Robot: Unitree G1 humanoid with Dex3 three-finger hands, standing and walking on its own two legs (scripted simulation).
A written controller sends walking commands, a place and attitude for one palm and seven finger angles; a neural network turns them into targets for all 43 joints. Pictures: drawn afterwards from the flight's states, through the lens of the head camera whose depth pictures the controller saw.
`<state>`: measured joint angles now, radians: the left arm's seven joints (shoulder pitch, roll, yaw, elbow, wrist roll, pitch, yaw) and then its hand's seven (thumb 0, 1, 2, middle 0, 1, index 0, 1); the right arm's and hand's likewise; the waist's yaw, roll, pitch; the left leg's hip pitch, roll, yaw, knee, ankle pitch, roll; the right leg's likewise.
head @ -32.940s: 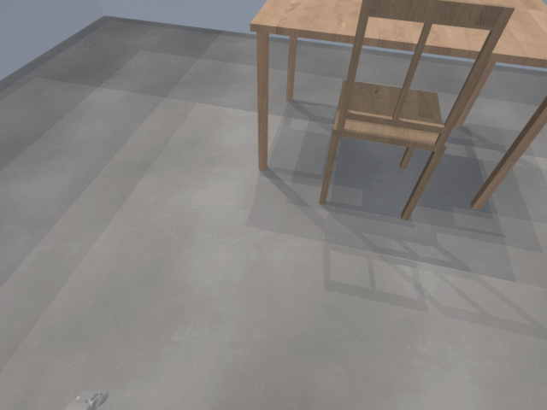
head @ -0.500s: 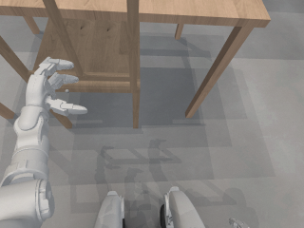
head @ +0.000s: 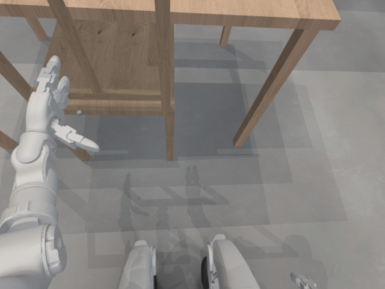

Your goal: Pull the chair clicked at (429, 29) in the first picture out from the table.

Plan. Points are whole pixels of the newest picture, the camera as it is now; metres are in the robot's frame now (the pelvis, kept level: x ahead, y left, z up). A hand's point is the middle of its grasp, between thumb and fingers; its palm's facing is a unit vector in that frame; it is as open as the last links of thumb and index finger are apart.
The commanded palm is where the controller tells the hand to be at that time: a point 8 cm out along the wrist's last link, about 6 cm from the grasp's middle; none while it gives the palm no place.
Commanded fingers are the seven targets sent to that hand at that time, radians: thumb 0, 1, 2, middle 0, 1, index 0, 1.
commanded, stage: draw the fingers out of the gap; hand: left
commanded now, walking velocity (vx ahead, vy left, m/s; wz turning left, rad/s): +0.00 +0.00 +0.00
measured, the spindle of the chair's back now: (74, 42) +0.62 +0.24 +0.05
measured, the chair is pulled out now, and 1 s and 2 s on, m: -0.10 -0.10 -0.10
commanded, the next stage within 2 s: aim the fingers beside a spindle in 0.68 s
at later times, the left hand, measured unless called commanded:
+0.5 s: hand (75, 154) +0.37 +0.20 +0.02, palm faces -0.04 -1.00 -0.05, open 17.5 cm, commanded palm +0.34 +0.26 +0.03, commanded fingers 0.00 -0.55 0.20 0.00 0.00 0.00 0.00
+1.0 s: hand (68, 181) +0.32 +0.21 +0.03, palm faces -0.01 -1.00 -0.05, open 17.4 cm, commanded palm +0.30 +0.26 +0.03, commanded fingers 0.00 -0.53 0.24 -0.03 -0.04 -0.03 -0.04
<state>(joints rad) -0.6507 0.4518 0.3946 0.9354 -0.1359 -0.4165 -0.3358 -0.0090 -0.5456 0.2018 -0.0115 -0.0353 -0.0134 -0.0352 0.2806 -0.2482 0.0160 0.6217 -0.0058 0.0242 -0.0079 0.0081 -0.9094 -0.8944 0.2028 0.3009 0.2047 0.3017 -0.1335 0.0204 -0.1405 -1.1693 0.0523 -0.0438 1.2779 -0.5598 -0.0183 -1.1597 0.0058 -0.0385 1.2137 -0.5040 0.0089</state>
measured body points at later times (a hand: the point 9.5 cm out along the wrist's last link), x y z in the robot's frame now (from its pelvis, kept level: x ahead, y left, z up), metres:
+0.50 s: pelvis +0.01 +0.00 +0.01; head +0.12 +0.02 +0.45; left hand +0.37 +0.26 +0.03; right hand +0.14 -0.25 -0.10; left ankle +0.01 +0.13 -0.62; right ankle +0.03 -0.13 -0.62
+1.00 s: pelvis +0.00 -0.01 +0.00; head +0.11 +0.01 +0.44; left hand +0.31 +0.26 +0.03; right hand +0.17 -0.25 -0.10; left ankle +0.01 +0.13 -0.62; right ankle +0.03 -0.13 -0.62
